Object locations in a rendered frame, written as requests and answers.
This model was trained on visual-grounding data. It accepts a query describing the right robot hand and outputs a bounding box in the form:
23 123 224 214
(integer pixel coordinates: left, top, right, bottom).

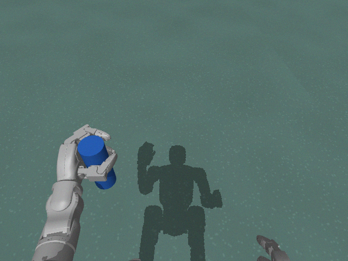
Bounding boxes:
257 235 290 261

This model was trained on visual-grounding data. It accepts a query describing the left robot arm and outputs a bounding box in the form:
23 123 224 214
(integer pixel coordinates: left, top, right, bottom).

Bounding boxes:
32 179 84 261

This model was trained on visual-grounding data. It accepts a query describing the left robot hand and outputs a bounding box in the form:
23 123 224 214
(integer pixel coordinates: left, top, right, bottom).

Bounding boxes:
57 125 117 184

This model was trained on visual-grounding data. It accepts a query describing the can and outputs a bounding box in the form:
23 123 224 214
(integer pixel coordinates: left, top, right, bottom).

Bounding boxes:
77 135 116 190

